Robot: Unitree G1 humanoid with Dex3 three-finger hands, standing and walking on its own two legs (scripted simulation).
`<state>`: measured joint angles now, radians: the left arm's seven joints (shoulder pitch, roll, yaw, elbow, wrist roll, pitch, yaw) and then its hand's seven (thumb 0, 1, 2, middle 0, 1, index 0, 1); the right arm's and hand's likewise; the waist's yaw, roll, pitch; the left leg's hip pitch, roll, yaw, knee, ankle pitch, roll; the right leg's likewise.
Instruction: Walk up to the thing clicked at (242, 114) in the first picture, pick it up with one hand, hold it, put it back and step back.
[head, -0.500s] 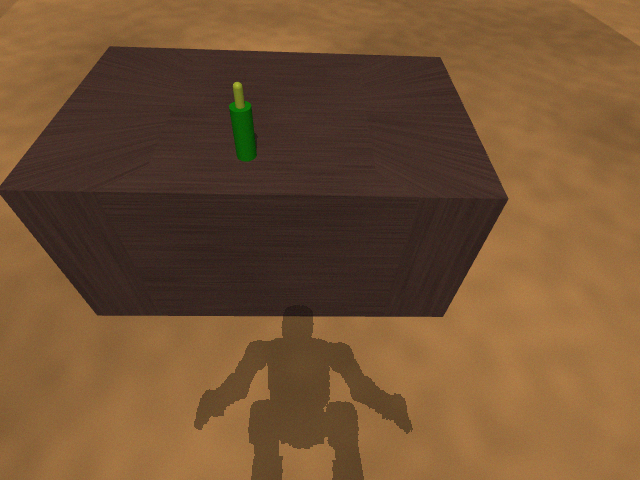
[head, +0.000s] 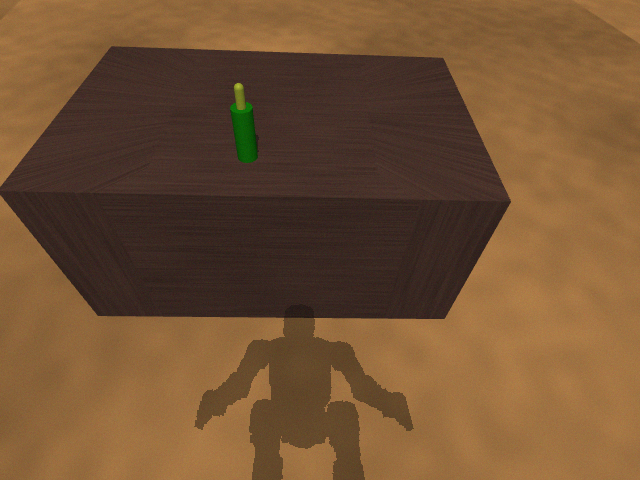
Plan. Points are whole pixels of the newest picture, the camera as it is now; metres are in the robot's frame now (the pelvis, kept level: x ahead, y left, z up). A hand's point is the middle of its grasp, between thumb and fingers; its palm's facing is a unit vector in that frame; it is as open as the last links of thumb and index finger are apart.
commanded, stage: stand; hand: left
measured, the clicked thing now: (243, 123) +0.91 +0.21 -0.08
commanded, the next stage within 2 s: walk up in 0.62 s
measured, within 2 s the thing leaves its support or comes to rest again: neither
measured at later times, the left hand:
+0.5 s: hand out of the picture +0.08 +0.25 -0.16, palm faces -0.02 -0.94 -0.33, open 7.4 cm
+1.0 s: hand out of the picture +0.07 +0.32 -0.18, palm faces +0.03 -0.94 -0.35, open 7.4 cm
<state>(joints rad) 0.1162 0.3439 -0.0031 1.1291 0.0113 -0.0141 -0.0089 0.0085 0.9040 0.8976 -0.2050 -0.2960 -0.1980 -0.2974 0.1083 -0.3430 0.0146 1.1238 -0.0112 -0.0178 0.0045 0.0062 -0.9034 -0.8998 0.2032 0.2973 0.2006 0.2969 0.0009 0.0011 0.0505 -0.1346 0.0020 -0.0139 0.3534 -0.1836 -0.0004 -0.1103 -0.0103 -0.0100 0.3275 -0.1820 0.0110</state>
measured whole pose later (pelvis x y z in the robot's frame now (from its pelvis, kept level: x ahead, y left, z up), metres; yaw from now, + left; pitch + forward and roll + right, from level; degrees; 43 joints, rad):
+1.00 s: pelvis +0.08 +0.04 -0.02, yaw +3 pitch -3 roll +0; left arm 0.30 0.43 0.08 1.01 0.03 0.00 -0.05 0.01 0.90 0.90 -0.20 -0.30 -0.20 -0.30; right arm 0.23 -0.39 -0.09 0.95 -0.04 -0.08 0.05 0.01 -0.90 -0.90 0.20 0.30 0.20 0.30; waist 0.01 -0.04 0.10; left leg -0.27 0.00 0.04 0.60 -0.28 0.03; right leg -0.21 -0.02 0.03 0.86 -0.49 -0.03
